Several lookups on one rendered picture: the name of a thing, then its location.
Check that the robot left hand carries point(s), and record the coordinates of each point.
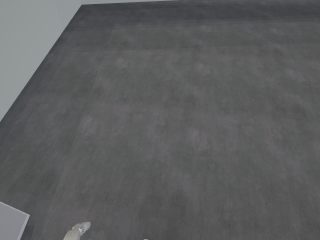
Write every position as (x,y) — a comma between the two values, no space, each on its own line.
(77,231)

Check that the fridge door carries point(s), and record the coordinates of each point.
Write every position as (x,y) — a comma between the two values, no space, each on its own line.
(11,222)

